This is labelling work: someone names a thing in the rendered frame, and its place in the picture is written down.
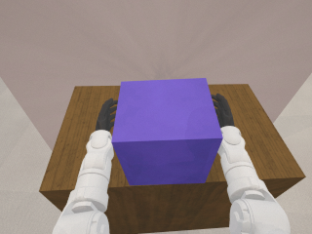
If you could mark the carton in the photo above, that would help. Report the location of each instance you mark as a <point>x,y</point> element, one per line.
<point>166,131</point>

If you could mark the right robot forearm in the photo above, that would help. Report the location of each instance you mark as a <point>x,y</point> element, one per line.
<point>239,171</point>

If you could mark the robot left hand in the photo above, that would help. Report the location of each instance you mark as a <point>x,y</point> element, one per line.
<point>104,118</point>

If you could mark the pedestal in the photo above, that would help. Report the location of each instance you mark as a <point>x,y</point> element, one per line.
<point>154,208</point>

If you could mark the left robot upper arm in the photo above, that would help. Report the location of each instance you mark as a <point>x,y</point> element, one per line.
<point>91,222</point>

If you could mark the right robot upper arm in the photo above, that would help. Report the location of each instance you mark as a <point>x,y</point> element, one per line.
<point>251,216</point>

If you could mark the robot right hand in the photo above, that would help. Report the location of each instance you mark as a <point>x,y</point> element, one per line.
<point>223,111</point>

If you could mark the left robot forearm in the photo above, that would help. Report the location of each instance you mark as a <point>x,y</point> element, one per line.
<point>90,193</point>

